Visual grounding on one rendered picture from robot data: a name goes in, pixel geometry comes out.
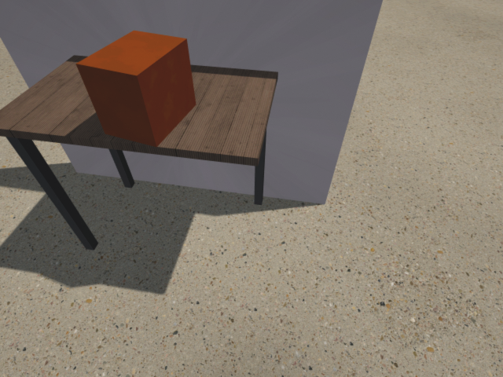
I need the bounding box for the carton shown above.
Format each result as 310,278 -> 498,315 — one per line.
76,31 -> 196,147

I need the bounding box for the table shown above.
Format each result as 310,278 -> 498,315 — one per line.
0,55 -> 278,251

